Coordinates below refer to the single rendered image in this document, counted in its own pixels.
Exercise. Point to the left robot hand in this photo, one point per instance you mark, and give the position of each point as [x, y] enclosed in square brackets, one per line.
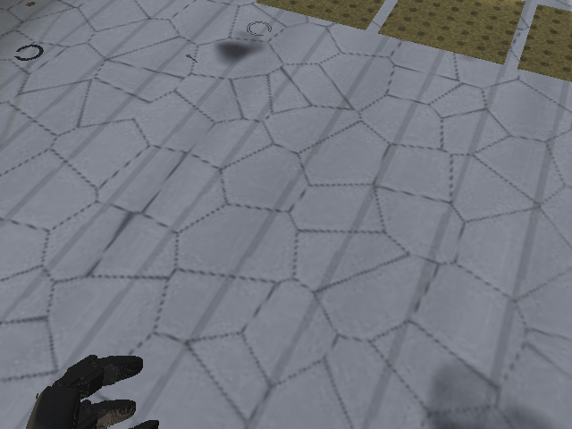
[59, 406]

